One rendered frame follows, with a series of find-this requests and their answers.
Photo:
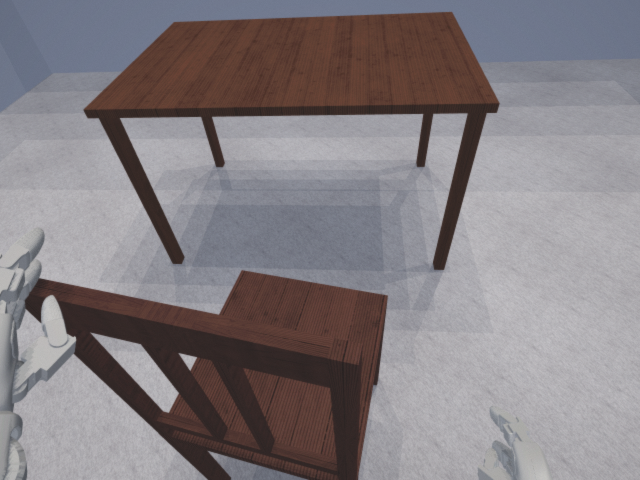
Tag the table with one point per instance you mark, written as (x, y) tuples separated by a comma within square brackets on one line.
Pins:
[(414, 63)]

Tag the right robot hand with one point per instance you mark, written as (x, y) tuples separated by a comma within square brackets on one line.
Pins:
[(524, 461)]

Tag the left robot hand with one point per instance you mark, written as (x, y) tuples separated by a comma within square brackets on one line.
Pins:
[(19, 273)]

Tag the chair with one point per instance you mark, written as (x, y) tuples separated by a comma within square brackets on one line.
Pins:
[(283, 377)]

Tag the left robot forearm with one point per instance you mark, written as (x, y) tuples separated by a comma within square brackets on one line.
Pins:
[(12, 456)]

